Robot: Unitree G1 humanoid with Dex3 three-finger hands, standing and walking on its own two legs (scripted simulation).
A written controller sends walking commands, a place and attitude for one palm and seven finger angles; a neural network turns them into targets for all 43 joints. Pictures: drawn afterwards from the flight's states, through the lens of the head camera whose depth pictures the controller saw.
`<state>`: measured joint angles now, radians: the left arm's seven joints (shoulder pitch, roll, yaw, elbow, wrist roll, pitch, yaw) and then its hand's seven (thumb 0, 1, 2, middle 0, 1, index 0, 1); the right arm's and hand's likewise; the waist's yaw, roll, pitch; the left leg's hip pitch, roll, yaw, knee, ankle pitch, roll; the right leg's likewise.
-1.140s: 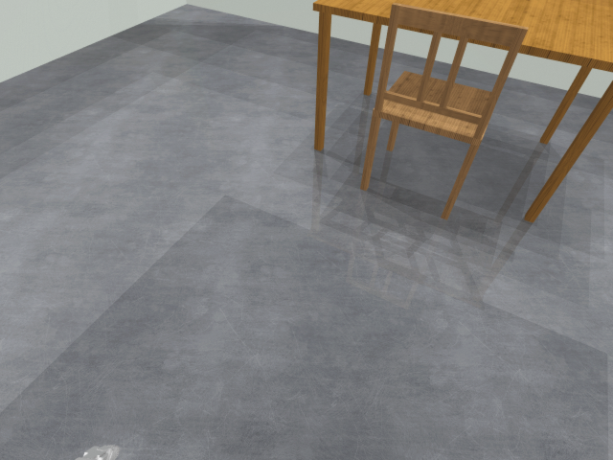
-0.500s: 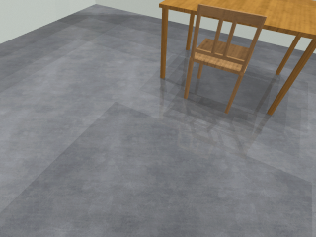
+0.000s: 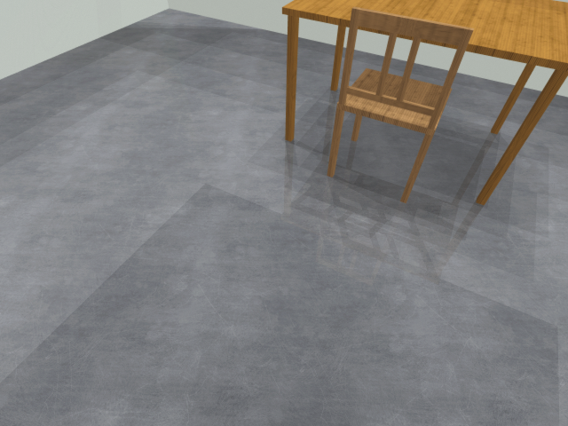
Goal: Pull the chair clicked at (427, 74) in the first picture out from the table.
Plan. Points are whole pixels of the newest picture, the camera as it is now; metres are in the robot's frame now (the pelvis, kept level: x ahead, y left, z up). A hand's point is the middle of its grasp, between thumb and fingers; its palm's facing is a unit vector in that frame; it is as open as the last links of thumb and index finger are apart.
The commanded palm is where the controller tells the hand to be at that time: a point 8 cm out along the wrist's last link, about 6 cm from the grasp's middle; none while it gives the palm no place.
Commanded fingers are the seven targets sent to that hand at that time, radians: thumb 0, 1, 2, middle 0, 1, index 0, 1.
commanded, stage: look at it before walking up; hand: left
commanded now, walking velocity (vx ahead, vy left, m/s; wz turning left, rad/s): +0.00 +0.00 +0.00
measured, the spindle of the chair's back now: (386, 65) +1.42 -0.33 -0.13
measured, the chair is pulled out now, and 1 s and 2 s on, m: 0.00 0.00 0.00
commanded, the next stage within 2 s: walk to a spot facing it in 0.30 s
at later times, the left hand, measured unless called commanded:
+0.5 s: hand out of the picture +0.08 +0.25 -0.16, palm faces -0.02 -0.94 -0.33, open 7.4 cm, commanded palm none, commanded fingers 0.00 0.90 0.90 -0.20 -0.30 -0.20 -0.30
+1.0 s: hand out of the picture +0.12 +0.21 -0.20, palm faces -0.12 -0.98 -0.13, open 7.4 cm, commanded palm none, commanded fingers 0.00 0.90 0.90 -0.20 -0.30 -0.20 -0.30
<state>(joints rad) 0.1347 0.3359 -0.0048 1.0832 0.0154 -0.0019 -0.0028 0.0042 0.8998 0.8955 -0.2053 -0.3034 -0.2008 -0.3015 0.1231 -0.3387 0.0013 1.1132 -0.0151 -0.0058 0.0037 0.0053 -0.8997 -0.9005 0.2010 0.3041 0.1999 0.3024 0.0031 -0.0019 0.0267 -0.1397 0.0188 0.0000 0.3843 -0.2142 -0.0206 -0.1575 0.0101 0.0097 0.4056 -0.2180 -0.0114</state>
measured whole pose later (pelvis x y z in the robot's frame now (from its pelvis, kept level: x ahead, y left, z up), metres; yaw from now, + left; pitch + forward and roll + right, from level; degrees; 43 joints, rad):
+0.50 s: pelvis +0.01 +0.00 +0.00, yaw -1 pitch -1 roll +0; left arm 0.16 0.33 0.00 1.09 0.02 0.01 0.01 0.00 0.90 0.90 -0.20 -0.30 -0.20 -0.30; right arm 0.12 -0.32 0.00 1.11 -0.02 0.00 0.00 0.00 -0.90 -0.90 0.20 0.30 0.20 0.30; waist 0.01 0.00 0.02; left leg -0.13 0.02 0.01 0.40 -0.24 -0.02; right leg -0.15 0.01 0.02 0.42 -0.24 -0.01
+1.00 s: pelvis +0.16 +0.03 -0.02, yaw -11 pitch +0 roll -1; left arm 0.42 0.17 0.06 1.15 0.03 0.02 -0.01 0.01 0.90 0.90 -0.20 -0.30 -0.20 -0.30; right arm 0.28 -0.15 -0.02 1.03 -0.03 -0.09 -0.02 0.00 -0.90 -0.90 0.20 0.30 0.20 0.30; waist 0.01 -0.05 0.02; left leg -0.16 0.06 0.18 0.62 -0.45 0.03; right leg -0.38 0.01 0.01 1.18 -0.44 -0.04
